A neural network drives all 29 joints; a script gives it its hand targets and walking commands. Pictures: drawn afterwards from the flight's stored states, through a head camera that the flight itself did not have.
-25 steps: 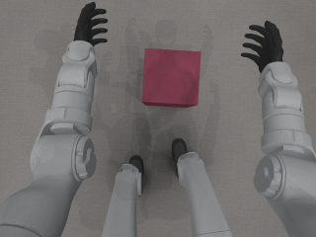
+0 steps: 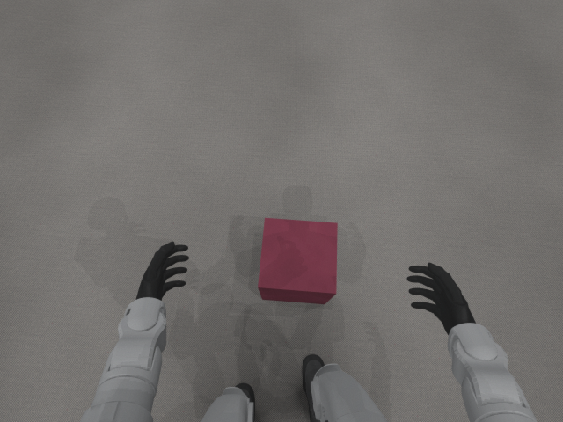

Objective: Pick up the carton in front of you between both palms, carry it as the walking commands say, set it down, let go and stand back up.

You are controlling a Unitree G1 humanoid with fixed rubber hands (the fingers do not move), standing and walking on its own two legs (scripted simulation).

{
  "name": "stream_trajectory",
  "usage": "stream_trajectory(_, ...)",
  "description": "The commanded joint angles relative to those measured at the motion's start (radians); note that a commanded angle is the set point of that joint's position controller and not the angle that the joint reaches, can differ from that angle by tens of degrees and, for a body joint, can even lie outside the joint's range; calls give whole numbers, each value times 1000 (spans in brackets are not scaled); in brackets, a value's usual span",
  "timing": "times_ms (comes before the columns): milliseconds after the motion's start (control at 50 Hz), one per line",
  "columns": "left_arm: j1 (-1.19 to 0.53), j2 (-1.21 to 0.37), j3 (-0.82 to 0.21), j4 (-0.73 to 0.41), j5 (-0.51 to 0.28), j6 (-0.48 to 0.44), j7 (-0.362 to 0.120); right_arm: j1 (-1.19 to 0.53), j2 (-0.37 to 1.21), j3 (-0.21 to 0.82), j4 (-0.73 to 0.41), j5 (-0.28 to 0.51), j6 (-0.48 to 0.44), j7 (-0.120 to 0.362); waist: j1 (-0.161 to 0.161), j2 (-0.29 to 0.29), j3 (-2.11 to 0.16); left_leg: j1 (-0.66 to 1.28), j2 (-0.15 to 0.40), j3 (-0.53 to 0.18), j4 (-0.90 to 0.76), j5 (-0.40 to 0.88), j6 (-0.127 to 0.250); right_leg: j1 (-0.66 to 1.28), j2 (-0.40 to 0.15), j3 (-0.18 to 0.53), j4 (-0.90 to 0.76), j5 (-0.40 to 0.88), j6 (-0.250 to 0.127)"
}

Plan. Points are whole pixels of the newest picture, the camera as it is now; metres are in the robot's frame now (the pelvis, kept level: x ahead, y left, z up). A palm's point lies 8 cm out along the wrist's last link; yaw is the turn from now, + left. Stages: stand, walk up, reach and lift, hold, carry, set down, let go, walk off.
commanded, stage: let go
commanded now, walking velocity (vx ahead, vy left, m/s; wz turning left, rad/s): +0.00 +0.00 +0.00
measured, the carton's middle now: (296, 264) +0.45 -0.06 -0.62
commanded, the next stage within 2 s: stand in 0.78 s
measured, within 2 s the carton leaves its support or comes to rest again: neither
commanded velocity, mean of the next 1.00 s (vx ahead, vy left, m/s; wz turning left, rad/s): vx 0.00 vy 0.00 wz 0.00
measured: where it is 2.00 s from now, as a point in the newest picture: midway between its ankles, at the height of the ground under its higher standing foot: (280, 420)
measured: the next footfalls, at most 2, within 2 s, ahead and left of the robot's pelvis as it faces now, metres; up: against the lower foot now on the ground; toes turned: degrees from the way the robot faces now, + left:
none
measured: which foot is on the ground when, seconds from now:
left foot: down 0.00-1.00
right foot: down 0.00-1.00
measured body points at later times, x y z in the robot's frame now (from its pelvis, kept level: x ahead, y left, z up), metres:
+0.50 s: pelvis +0.03 +0.04 +0.03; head +0.05 +0.03 +0.48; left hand +0.20 +0.27 -0.05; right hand +0.21 -0.19 -0.05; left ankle -0.02 +0.14 -0.71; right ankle +0.04 -0.10 -0.71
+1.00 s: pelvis +0.04 +0.02 +0.02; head +0.04 +0.00 +0.47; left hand +0.18 +0.30 -0.06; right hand +0.19 -0.26 -0.07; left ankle -0.02 +0.14 -0.71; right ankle +0.04 -0.10 -0.71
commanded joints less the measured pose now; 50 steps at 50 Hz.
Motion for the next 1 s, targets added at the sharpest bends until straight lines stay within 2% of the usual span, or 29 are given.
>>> stream_trajectory(0,100,105,-3,-115,-16,-44,-16,132,-80,14,-149,16,-34,-18,18,-40,-404,66,-41,46,-150,116,24,746,-31,49,-65,418,57)
stream_trajectory(100,223,107,-46,-151,-38,-57,-34,227,-89,44,-178,33,-36,-24,45,10,-236,248,-22,36,-237,152,17,748,-12,24,-157,313,52)
stream_trajectory(180,297,116,-69,-174,-48,-40,-48,268,-105,41,-166,28,-18,-20,63,63,-108,323,-5,29,-299,158,11,760,4,0,-200,223,45)
stream_trajectory(240,345,123,-81,-203,-54,-19,-59,284,-117,36,-165,21,3,-16,76,87,-48,348,9,19,-335,172,8,801,17,-15,-208,212,45)
stream_trajectory(300,369,125,-98,-228,-68,1,-69,284,-124,28,-163,12,23,-16,82,82,-6,357,20,11,-353,193,6,837,26,-22,-207,210,44)
stream_trajectory(460,387,140,-123,-256,-98,49,-87,304,-127,8,-156,-19,73,-27,74,10,50,412,22,8,-345,258,8,858,31,-20,-210,222,36)
stream_trajectory(560,392,151,-117,-259,-90,64,-85,297,-120,7,-160,-17,83,-24,84,32,38,447,14,14,-320,327,1,861,26,-15,-212,246,33)
stream_trajectory(580,442,157,-111,-201,-102,35,-60,262,-157,0,-215,-29,133,-51,86,29,-22,504,17,10,-273,441,-4,817,50,-29,-180,229,42)
stream_trajectory(620,448,159,-113,-210,-94,30,-43,306,-153,17,-193,-24,147,-68,91,58,-23,519,12,10,-257,503,-11,785,49,-24,-181,237,38)
stream_trajectory(760,415,160,-123,-209,-100,32,-39,295,-137,41,-196,-11,161,-81,86,55,-10,481,5,16,-261,437,2,764,38,-2,-182,255,41)
stream_trajectory(780,423,289,-77,-60,-42,15,-12,257,-238,4,-63,-32,93,-113,107,115,28,413,40,3,-231,222,-10,636,-67,19,-180,168,43)
stream_trajectory(800,419,315,-70,-51,-29,4,-3,261,-232,3,-62,-40,62,-120,105,89,26,430,37,-6,-234,118,-6,604,-76,42,-192,94,42)
stream_trajectory(860,387,290,-81,-22,-33,-21,-5,269,-227,10,-23,-44,11,-114,96,32,16,442,58,-48,-250,-31,14,553,-72,59,-215,-67,28)
stream_trajectory(920,357,285,-84,11,-39,-38,-14,260,-241,10,16,-44,-13,-104,91,10,10,448,67,-64,-244,24,25,553,-74,63,-209,-22,17)
stream_trajectory(980,365,298,-83,44,-44,-47,-16,267,-252,14,49,-41,-24,-104,92,-4,-30,486,69,-58,-214,172,22,586,-87,72,-194,128,9)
